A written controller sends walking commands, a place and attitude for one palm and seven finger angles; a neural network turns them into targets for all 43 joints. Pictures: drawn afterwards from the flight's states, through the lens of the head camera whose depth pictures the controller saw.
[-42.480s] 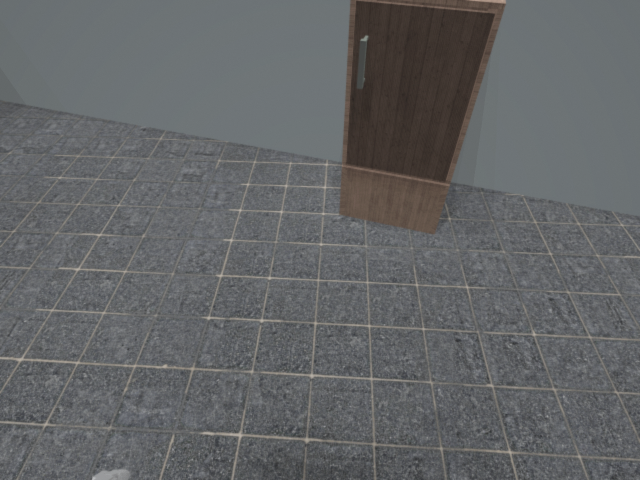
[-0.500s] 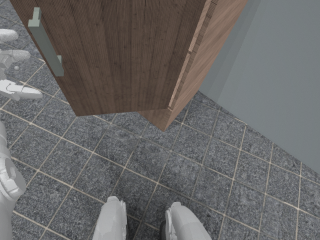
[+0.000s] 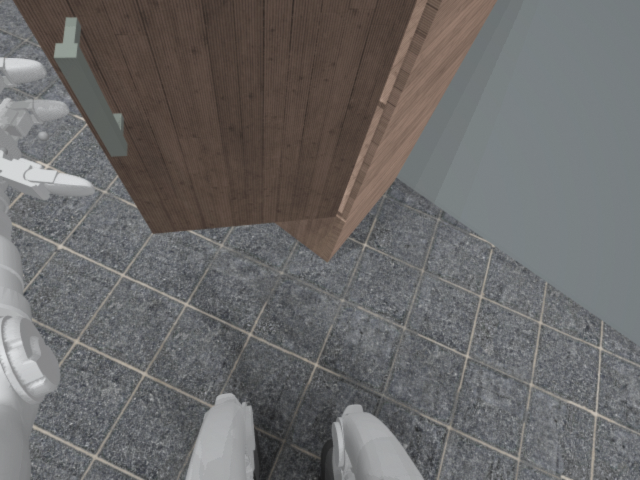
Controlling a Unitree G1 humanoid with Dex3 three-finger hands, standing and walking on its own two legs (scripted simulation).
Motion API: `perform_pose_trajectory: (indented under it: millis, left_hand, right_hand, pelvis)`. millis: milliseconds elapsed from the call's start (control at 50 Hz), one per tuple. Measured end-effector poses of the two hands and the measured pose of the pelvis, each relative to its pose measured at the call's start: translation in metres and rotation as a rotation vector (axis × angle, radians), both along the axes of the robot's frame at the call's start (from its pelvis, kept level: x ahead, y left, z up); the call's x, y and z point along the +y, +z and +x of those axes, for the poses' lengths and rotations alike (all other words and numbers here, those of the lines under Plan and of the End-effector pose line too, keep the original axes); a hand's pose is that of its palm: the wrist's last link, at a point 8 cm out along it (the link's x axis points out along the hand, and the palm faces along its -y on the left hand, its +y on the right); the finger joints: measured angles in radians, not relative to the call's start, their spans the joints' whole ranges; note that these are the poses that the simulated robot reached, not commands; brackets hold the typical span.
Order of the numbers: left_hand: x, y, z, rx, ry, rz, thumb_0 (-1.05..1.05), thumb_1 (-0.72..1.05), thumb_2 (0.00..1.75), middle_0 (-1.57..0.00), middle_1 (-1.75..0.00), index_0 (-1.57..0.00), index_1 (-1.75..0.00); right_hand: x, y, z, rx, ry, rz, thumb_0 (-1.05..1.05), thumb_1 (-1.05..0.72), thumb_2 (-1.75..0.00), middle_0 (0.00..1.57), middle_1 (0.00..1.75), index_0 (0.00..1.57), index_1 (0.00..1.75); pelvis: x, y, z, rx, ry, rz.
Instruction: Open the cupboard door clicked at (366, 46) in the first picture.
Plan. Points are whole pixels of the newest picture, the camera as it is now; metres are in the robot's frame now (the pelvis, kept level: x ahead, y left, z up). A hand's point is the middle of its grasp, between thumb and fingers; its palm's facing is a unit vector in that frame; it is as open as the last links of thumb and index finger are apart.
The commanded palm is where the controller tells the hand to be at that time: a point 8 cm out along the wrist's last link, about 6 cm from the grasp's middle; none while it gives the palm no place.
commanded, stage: move the hooked fingers beside the handle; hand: left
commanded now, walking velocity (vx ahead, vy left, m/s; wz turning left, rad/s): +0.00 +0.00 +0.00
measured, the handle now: (97, 94) +0.55 +0.24 +0.07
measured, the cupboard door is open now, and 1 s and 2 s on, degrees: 47 47 47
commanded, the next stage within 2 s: slide the fingers in behind the handle in 0.36 s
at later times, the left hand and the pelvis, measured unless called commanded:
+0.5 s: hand (38, 137) +0.48 +0.29 +0.06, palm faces +0.14 -0.99 -0.01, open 14.0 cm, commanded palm +0.47 +0.31 +0.06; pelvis +0.00 -0.01 +0.00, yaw +0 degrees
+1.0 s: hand (84, 133) +0.49 +0.25 +0.06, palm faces +0.12 -0.99 -0.01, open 14.0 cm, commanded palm +0.47 +0.28 +0.06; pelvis +0.00 -0.01 +0.00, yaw +0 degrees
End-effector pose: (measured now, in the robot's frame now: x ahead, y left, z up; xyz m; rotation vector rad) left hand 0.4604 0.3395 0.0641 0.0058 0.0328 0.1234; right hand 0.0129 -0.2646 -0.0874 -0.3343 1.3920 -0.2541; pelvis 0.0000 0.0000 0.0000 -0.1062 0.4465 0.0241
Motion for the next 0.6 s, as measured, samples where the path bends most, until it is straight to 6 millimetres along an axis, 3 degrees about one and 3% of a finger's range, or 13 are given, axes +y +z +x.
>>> perform_pose_trajectory:
  millis: [300, 500, 600]
  left_hand:
    - [-0.005, 0.001, -0.003, -0.01, 0.002, 0.0, -0.01, -0.5, 0.3, -0.3, -1.2, -0.3, -1.2]
    - [0.003, 0.002, -0.004, -0.024, 0.018, 0.01, -0.02, -0.5, 0.3, -0.3, -1.2, -0.3, -1.2]
    - [-0.003, 0.002, -0.004, -0.011, -0.008, 0.005, -0.02, -0.5, 0.3, -0.3, -1.2, -0.3, -1.2]
  right_hand:
    - [-0.007, 0.0, 0.016, -0.038, 0.025, -0.009, 0.0, -0.9, -0.9, 0.21, 0.3, 0.2, 0.3]
    - [-0.01, -0.004, 0.01, -0.031, 0.018, -0.014, 0.0, -0.9, -0.9, 0.21, 0.3, 0.2, 0.3]
    - [-0.009, -0.005, 0.006, -0.01, 0.016, -0.008, 0.0, -0.9, -0.9, 0.21, 0.3, 0.2, 0.3]
  pelvis:
    - [-0.003, 0.0, 0.0, -0.007, 0.005, 0.003]
    - [-0.006, -0.004, -0.002, -0.003, 0.003, 0.0]
    - [-0.006, -0.004, -0.003, -0.004, 0.008, 0.0]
